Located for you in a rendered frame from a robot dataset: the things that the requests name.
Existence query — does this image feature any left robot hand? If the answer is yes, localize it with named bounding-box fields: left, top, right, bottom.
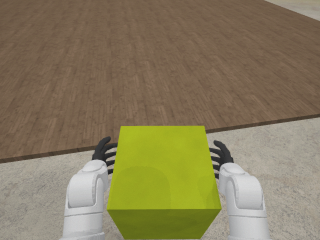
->
left=92, top=136, right=118, bottom=175

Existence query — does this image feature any right robot forearm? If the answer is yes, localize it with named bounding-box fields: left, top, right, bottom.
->
left=219, top=162, right=272, bottom=240

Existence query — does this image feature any carton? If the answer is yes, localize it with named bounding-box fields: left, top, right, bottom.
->
left=106, top=126, right=222, bottom=240

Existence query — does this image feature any right robot hand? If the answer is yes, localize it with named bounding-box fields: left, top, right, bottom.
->
left=209, top=140, right=234, bottom=180

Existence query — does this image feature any left robot forearm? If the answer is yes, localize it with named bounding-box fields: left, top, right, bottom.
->
left=59, top=159, right=109, bottom=240

